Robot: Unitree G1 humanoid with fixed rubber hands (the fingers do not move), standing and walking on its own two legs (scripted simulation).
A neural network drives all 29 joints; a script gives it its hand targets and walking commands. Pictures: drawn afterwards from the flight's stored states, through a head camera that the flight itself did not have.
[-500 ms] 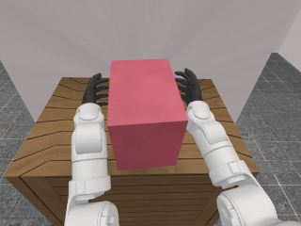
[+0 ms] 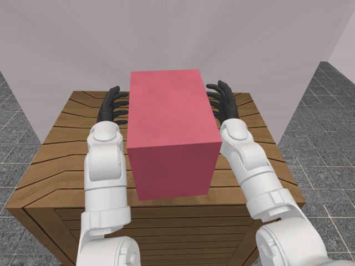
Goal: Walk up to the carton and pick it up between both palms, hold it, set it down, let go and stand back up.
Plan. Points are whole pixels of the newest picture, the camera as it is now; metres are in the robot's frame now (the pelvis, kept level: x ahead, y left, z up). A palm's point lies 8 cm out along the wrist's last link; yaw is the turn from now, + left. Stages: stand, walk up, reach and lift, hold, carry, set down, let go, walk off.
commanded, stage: hold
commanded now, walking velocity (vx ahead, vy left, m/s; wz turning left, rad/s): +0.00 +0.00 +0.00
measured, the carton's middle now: (169, 133) +0.38 +0.01 +0.13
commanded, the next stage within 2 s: none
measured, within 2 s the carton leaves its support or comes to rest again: neither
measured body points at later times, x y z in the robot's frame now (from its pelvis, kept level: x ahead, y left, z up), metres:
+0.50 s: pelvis +0.00 +0.00 +0.00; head -0.04 +0.03 +0.45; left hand +0.37 +0.14 +0.18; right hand +0.37 -0.11 +0.18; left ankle +0.04 +0.13 -0.75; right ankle +0.00 -0.12 -0.75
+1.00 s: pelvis +0.00 +0.00 +0.00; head -0.03 +0.03 +0.45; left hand +0.38 +0.13 +0.18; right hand +0.38 -0.12 +0.18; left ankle +0.04 +0.13 -0.75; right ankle +0.00 -0.12 -0.75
